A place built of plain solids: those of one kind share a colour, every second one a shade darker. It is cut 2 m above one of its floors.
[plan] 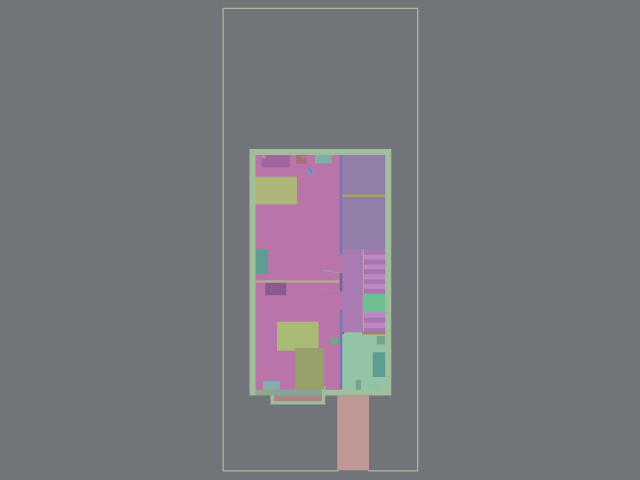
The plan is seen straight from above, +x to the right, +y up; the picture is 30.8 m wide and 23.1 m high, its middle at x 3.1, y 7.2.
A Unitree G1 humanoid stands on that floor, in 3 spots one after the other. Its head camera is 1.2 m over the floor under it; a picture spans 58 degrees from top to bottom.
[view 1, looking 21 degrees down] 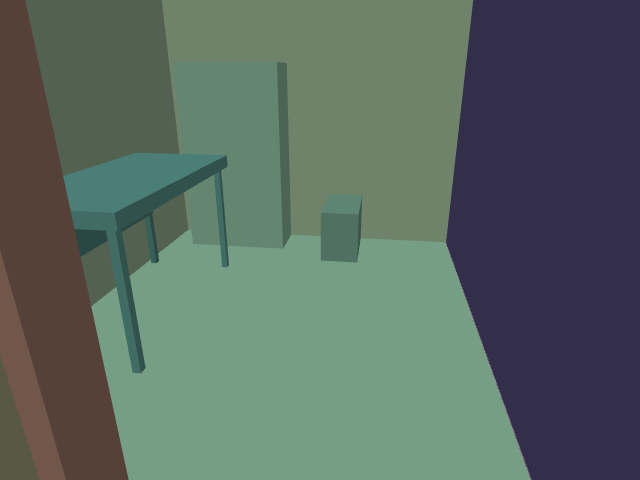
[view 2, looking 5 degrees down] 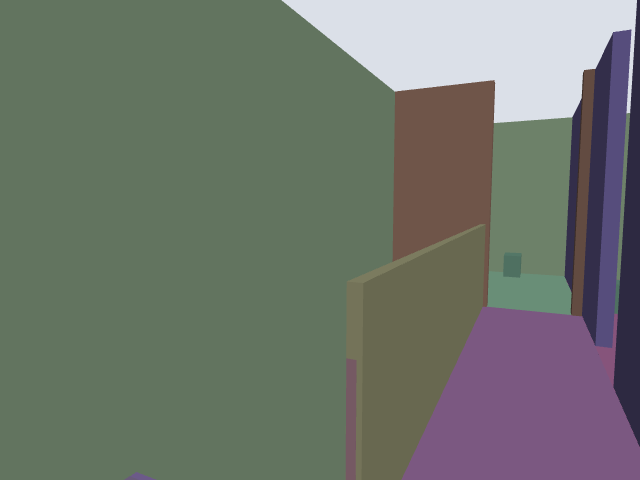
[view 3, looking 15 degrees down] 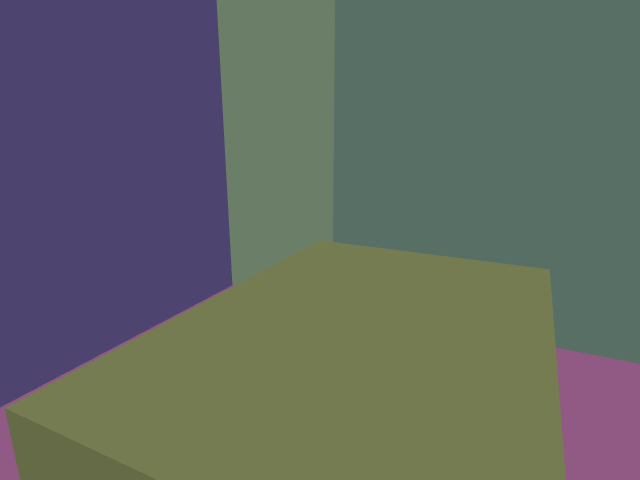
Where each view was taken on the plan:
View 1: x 4.69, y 3.18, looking -82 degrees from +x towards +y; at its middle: upper_floor_box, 3.35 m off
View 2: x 4.69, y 8.02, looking -64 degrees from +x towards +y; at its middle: wall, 3.54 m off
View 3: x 2.05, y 2.55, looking -64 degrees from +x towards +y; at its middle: wall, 2.94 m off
